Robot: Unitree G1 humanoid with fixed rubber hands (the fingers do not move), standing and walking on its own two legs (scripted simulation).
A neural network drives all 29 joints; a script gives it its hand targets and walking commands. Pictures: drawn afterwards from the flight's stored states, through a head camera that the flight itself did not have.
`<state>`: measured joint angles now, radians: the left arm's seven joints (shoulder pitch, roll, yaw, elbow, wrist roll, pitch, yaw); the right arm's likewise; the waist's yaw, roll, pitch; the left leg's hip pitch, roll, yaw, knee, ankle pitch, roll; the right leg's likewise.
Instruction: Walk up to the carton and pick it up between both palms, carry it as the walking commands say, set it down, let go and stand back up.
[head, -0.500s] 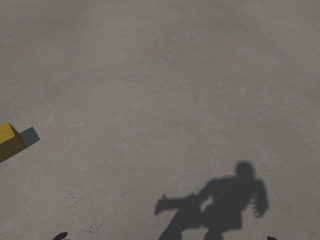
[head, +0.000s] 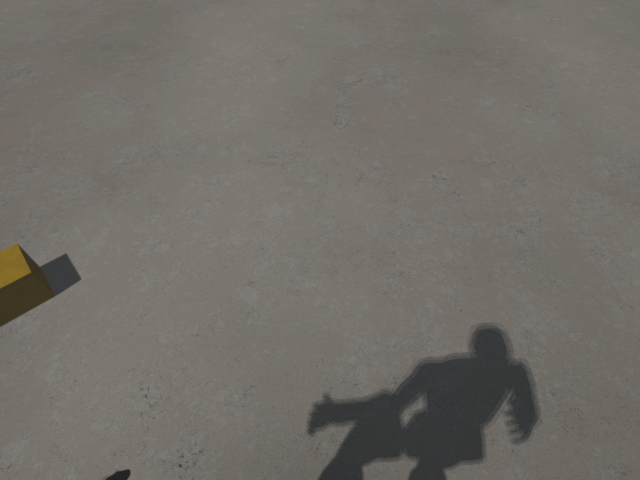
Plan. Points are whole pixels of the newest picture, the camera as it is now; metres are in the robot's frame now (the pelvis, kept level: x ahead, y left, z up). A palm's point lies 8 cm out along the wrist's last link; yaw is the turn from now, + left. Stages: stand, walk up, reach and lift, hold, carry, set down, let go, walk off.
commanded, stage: walk up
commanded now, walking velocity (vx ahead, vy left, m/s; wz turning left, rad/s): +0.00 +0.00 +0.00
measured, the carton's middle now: (8, 284) +0.79 +1.16 -0.71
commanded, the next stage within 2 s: none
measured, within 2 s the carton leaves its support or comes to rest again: neither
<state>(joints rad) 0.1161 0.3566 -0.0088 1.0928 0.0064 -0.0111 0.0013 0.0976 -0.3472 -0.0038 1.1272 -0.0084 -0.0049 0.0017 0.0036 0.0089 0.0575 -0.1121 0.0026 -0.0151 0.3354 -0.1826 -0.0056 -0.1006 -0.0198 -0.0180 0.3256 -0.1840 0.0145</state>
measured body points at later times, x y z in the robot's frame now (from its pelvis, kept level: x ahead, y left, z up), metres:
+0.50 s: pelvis -0.02 +0.01 -0.02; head +0.03 +0.03 +0.43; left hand -0.01 +0.28 -0.17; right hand +0.11 -0.23 -0.16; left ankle -0.02 +0.13 -0.73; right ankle -0.01 -0.13 -0.75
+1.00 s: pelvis -0.02 +0.00 -0.01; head +0.00 -0.02 +0.44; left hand -0.08 +0.29 -0.12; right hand +0.18 -0.18 -0.16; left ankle -0.04 +0.15 -0.69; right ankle +0.00 -0.09 -0.75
